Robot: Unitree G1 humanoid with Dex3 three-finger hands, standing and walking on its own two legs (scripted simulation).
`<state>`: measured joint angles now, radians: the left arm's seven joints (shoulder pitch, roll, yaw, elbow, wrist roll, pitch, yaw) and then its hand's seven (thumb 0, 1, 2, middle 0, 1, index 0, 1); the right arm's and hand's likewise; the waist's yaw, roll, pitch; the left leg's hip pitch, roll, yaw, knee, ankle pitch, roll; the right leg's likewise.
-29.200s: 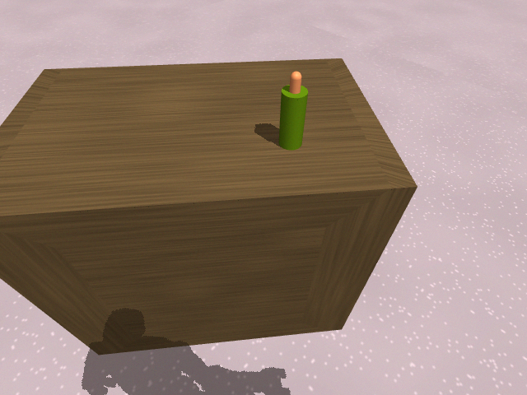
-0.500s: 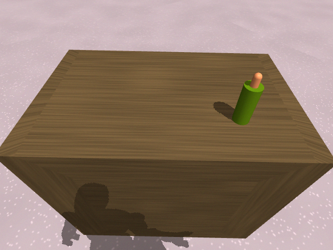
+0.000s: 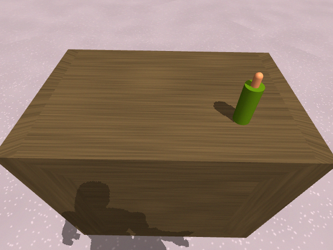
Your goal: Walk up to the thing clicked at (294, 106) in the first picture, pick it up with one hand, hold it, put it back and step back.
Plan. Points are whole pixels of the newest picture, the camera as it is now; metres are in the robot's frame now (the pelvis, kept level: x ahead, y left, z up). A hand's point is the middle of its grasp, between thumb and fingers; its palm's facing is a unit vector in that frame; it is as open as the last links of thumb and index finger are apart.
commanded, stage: stand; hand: right
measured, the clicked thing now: (249, 98) +0.49 -0.21 +0.10
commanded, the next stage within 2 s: step back in 0.22 s
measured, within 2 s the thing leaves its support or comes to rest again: neither
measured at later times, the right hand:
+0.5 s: hand out of the picture +0.06 -0.27 -0.17, palm faces -0.02 +0.92 -0.40, open 7.4 cm
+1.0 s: hand out of the picture -0.06 -0.25 -0.18, palm faces +0.05 +0.92 -0.38, open 7.4 cm
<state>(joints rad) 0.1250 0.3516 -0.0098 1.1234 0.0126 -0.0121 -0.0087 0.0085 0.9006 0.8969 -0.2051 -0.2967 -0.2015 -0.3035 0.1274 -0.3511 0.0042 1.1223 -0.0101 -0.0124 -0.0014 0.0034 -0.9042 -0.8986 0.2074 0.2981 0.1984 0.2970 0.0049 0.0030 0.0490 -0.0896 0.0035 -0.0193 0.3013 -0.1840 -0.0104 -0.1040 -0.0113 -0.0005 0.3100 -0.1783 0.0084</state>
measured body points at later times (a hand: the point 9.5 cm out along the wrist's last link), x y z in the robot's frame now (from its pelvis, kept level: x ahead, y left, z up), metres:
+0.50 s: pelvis -0.04 +0.01 -0.02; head +0.02 +0.01 +0.43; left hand +0.07 +0.33 -0.14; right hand +0.06 -0.32 -0.14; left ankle -0.03 +0.12 -0.73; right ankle -0.01 -0.12 -0.75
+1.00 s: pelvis -0.14 +0.03 -0.03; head -0.06 +0.01 +0.41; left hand +0.00 +0.33 -0.15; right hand -0.07 -0.30 -0.16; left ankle -0.09 +0.15 -0.75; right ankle -0.15 -0.10 -0.75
